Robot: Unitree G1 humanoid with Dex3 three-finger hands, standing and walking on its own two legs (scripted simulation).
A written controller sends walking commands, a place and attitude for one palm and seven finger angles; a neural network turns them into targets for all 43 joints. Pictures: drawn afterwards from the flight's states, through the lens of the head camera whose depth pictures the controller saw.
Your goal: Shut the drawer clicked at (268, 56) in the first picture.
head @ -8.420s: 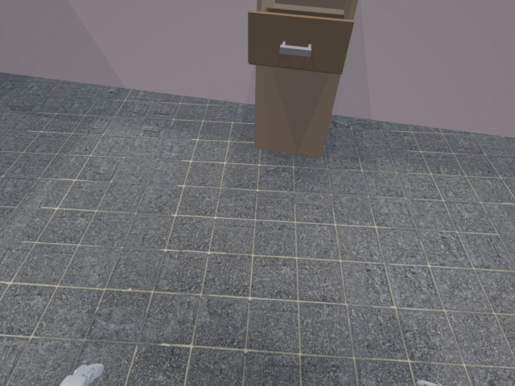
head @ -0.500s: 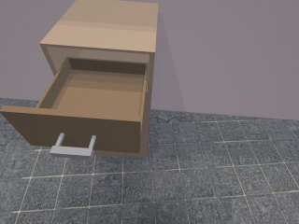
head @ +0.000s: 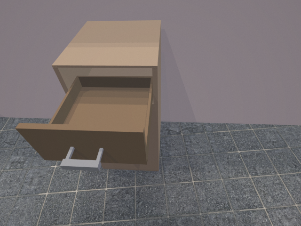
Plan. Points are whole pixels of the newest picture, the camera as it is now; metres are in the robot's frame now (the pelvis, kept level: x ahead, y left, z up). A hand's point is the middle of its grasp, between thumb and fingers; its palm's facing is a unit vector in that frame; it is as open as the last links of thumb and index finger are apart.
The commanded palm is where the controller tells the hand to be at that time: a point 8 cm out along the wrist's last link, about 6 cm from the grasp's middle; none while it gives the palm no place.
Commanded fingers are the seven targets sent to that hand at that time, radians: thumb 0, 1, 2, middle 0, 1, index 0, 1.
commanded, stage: look again from close up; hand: left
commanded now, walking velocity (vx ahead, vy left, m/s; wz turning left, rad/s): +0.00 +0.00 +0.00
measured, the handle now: (83, 157) +0.30 +0.22 +0.00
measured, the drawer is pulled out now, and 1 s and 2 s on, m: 0.30 0.30 0.30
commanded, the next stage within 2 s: raise the hand and make a fist in 0.42 s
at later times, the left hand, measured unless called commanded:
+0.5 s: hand out of the picture +0.03 +0.16 -0.16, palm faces +0.03 -0.97 -0.22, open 7.3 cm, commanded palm none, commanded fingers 0.00 0.90 0.90 -0.20 -0.30 -0.20 -0.30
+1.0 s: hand out of the picture +0.12 +0.17 -0.01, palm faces +0.12 -0.99 -0.07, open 5.8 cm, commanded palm +0.10 +0.22 -0.01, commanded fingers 0.00 0.90 0.90 -0.70 -0.84 -0.70 -0.84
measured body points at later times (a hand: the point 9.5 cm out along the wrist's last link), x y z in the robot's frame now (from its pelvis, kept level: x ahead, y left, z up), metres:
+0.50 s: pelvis +0.02 -0.02 +0.01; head +0.03 -0.03 +0.45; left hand +0.03 +0.21 -0.15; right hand +0.00 -0.23 -0.16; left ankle -0.01 +0.11 -0.74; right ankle +0.04 -0.11 -0.74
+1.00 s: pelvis -0.01 -0.02 -0.06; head +0.03 +0.00 +0.38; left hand +0.11 +0.22 +0.00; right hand +0.26 -0.24 -0.07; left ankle -0.01 +0.11 -0.74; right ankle +0.04 -0.11 -0.74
